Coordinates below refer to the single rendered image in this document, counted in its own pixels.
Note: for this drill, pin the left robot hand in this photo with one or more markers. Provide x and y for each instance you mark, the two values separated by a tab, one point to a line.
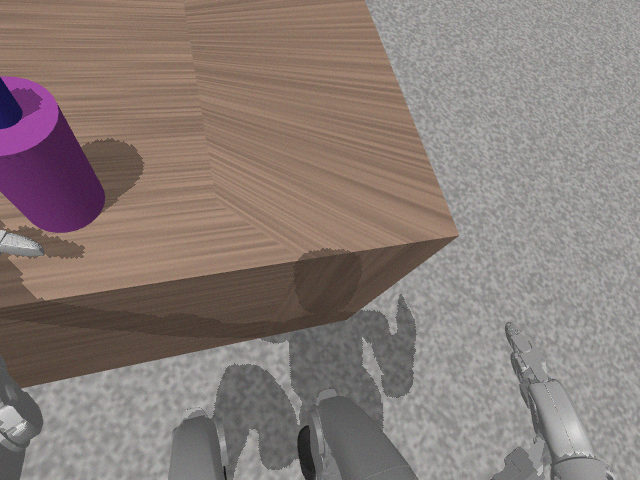
19	245

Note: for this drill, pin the right robot arm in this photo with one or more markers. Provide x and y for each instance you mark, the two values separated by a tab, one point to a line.
581	468

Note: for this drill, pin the right robot foot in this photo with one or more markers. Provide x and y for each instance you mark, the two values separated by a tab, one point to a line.
305	456

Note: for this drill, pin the right robot hand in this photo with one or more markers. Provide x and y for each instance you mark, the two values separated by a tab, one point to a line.
560	432

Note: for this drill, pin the bottle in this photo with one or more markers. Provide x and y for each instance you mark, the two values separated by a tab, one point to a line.
44	172

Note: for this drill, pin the left robot arm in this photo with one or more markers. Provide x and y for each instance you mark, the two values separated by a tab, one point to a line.
20	421

